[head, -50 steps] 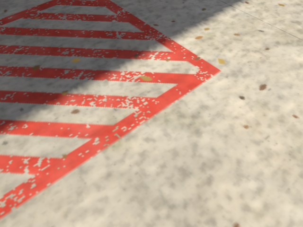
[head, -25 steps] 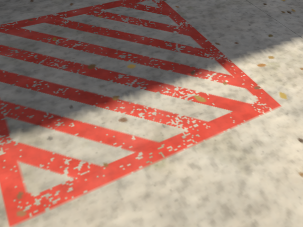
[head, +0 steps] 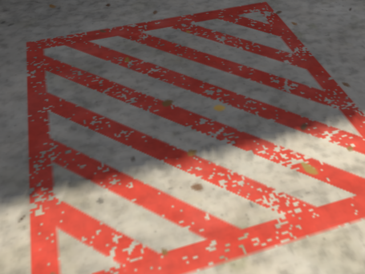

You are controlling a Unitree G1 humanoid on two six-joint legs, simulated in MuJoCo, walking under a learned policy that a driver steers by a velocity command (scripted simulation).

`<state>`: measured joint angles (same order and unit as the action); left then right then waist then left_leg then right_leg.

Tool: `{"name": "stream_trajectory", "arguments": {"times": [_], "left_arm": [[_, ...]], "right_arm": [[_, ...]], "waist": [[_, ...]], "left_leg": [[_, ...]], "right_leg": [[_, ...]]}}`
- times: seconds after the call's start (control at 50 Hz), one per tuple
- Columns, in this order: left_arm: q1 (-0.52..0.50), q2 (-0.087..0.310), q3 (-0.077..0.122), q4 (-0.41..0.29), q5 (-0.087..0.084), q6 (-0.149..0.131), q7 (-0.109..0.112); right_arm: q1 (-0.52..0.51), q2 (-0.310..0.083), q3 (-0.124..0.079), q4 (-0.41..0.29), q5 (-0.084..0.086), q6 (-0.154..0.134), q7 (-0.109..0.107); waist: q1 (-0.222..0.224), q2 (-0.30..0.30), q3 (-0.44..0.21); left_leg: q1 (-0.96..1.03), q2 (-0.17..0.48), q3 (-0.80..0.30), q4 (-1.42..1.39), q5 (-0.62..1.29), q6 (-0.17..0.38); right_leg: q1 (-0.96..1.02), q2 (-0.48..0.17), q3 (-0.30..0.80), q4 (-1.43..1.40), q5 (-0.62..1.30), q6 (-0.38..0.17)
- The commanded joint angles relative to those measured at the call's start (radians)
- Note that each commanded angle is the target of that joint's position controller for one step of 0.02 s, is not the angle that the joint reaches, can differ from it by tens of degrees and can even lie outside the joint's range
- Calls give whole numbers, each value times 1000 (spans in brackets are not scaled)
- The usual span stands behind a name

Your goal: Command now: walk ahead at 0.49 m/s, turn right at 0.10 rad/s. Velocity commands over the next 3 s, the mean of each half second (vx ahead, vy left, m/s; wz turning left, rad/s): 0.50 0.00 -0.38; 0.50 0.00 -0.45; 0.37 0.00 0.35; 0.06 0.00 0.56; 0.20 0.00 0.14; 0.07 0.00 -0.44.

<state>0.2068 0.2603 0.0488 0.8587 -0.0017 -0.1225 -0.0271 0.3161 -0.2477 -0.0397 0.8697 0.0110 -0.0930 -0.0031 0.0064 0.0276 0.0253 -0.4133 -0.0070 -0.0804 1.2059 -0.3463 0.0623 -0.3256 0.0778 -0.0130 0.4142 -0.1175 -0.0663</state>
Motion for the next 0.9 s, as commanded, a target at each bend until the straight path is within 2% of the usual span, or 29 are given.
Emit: {"name": "stream_trajectory", "arguments": {"times": [0.02, 0.04, 0.1, 0.14, 0.2, 0.26, 0.28, 0.3, 0.32, 0.34, 0.36, 0.38, 0.4, 0.42, 0.44, 0.48, 0.54, 0.6, 0.64, 0.7, 0.74, 0.78, 0.8, 0.82, 0.84, 0.86, 0.88, 0.9], "left_arm": [[11, 73, 7, -46, 2, -4, -5], [31, 86, 10, -38, -4, -4, -2], [80, 139, 25, -30, -14, 3, 18], [113, 155, 30, -24, -21, 12, 26], [180, 160, 31, -11, -30, 25, 30], [188, 164, 34, -16, -32, 39, 37], [179, 161, 34, -23, -29, 45, 40], [171, 137, 28, -32, -24, 48, 41], [145, 85, 10, -56, -15, 45, 38], [218, -1, -14, -88, -14, 31, 36], [273, 40, -11, -104, -42, 23, 36], [218, 129, 13, -93, -50, 29, 39], [160, 137, 20, -100, -42, 39, 39], [137, 121, 22, -105, -32, 47, 38], [124, 106, 26, -114, -27, 56, 34], [113, 68, 22, -130, -26, 72, 24], [64, 55, 21, -170, -22, 80, 18], [-10, 45, 16, -204, -22, 76, 4], [-88, 38, 10, -233, -19, 73, -10], [-183, 38, 6, -282, -22, 74, -29], [-220, 48, 9, -312, -24, 75, -39], [-206, 71, 21, -327, -22, 78, -45], [-156, 94, 33, -323, -19, 82, -43], [-28, 132, 57, -293, -20, 84, -39], [145, 191, 91, -245, -20, 89, -21], [221, 284, 107, -225, -21, 94, 3], [229, 291, 93, -247, -15, 79, -1], [222, 207, 70, -229, -4, 68, -11]], "right_arm": [[11, -64, -19, -84, -15, -21, -5], [7, -52, -15, -90, -19, -19, -7], [-130, -39, -2, -140, -27, -21, -13], [-213, -37, 4, -159, -20, -26, -7], [-299, -63, 1, -186, -2, -32, 0], [-312, -109, -15, -206, 5, -43, 6], [-276, -123, -23, -198, 5, -47, 5], [-194, -143, -36, -178, 1, -50, 1], [-48, -192, -53, -158, -12, -54, -7], [74, -285, -77, -144, -25, -42, -13], [111, -260, -76, -121, -20, -31, -3], [55, -167, -54, -141, -15, -34, 0], [-3, -128, -41, -149, -12, -32, 2], [-63, -101, -32, -151, -13, -30, 6], [-96, -86, -28, -147, -17, -29, 8], [-102, -94, -34, -131, -21, -35, 10], [-76, -126, -49, -103, -20, -41, 6], [-66, -153, -55, -86, -19, -33, -1], [-51, -171, -58, -78, -14, -27, -5], [-5, -198, -64, -57, -3, -13, -7], [14, -212, -68, -45, 7, 0, -7], [8, -239, -75, -46, 11, 13, -11], [6, -256, -80, -49, 14, 20, -15], [-5, -264, -81, -53, 16, 29, -19], [10, -240, -70, -58, 11, 28, -24], [72, -115, -29, -89, -32, 13, -12], [116, -101, -9, -100, -10, -26, 5], [-1, -196, -38, -109, 38, -40, 14]], "waist": [[-32, -74, -45], [-35, -82, -37], [-3, -77, -7], [23, -90, -4], [54, -107, -7], [32, -121, -15], [6, -125, -24], [-36, -124, -56], [-107, -68, -155], [-107, 183, -290], [-87, 326, -325], [-93, 173, -198], [-79, 93, -119], [-52, 60, -69], [-29, 79, -36], [-14, 86, -18], [-13, 42, -11], [-29, 34, -1], [-56, 29, 18], [-85, 24, 50], [-86, 30, 62], [-56, 56, 32], [-21, 78, -11], [56, 74, -81], [138, 31, -173], [99, -214, -259], [71, -268, -454], [120, -118, -361]], "left_leg": [[-188, 109, -18, -64, 59, -10], [-184, 111, -2, -122, 66, -23], [-162, 95, 27, -374, 204, -62], [-95, 60, 38, -527, 324, -78], [-33, 24, 30, -635, 391, -94], [39, 19, 9, -723, 325, -76], [96, 19, 14, -749, 291, -63], [209, 29, 19, -780, 256, -40], [419, 148, -82, -780, 212, 14], [740, 374, -389, -811, 152, 126], [771, 476, -683, -897, -55, 206], [656, 428, -586, -917, -94, 173], [541, 378, -423, -927, -6, 136], [443, 326, -313, -959, 88, 119], [376, 294, -230, -989, 154, 109], [306, 261, -113, -1034, 269, 109], [319, 271, -10, -1051, 422, 131], [340, 260, 87, -1057, 454, 118], [346, 258, 140, -1055, 444, 105], [405, 282, 181, -1040, 430, 91], [463, 301, 204, -1006, 480, 75], [491, 304, 244, -910, 739, 55], [495, 299, 263, -814, 920, 45], [464, 275, 291, -637, 1033, 27], [298, 238, 301, -398, 936, -7], [-89, 137, 294, -43, 148, -51], [-294, 4, 74, 184, -261, -65], [-382, 61, -1, 223, -178, -53]], "right_leg": [[146, -259, 371, -256, 29, -204], [119, -251, 338, -266, 61, -210], [56, -226, 271, -282, 85, -201], [29, -200, 239, -264, 78, -173], [54, -214, 276, -220, 29, -156], [114, -241, 360, -143, -57, -125], [116, -232, 373, -98, -64, -110], [92, -195, 366, -18, -50, -86], [-5, -132, 306, 206, -79, -49], [-286, -5, 154, 533, -339, 10], [-476, -38, 144, 750, -474, 16], [-518, -89, 180, 845, -387, 18], [-503, -122, 158, 851, -299, 23], [-467, -148, 148, 816, -234, 33], [-439, -174, 143, 780, -193, 38], [-393, -190, 116, 763, -135, 48], [-437, -196, 123, 683, -50, 62], [-427, -192, 101, 512, 88, 60], [-400, -184, 62, 404, 160, 51], [-396, -175, 18, 308, 143, 31], [-394, -163, -9, 267, 73, 6], [-303, -115, -63, 241, -28, -31], [-211, -73, -95, 239, -80, -53], [-38, -23, -119, 190, -65, -84], [261, -14, -67, 144, -8, -126], [607, -281, 340, 124, 15, -222], [753, -474, 845, -69, -130, -373], [683, -449, 714, -103, -103, -302]]}}
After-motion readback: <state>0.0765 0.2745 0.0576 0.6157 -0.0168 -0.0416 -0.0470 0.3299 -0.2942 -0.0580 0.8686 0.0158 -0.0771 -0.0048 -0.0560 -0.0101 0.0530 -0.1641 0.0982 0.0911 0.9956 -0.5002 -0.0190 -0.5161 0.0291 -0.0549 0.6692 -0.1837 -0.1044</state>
